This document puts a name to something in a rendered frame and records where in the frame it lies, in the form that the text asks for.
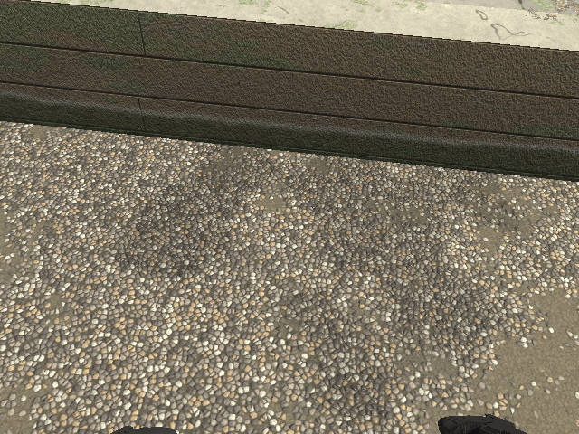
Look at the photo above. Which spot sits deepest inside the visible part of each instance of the robot right hand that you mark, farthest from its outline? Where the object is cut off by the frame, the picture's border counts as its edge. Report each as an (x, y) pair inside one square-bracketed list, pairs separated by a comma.
[(477, 425)]

